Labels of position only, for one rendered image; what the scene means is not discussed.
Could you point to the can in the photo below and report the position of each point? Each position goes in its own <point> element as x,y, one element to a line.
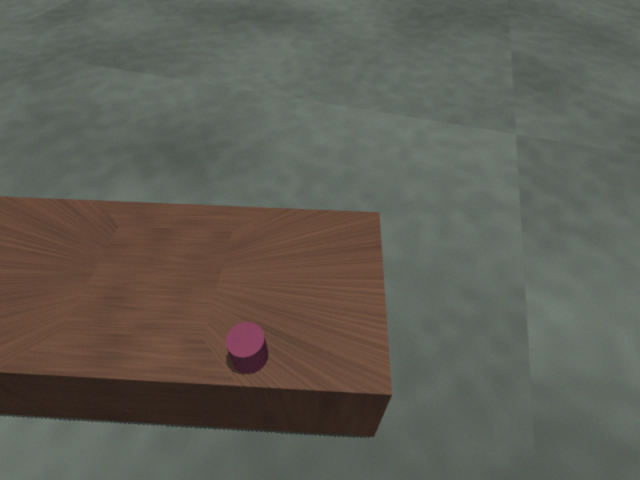
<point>247,347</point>

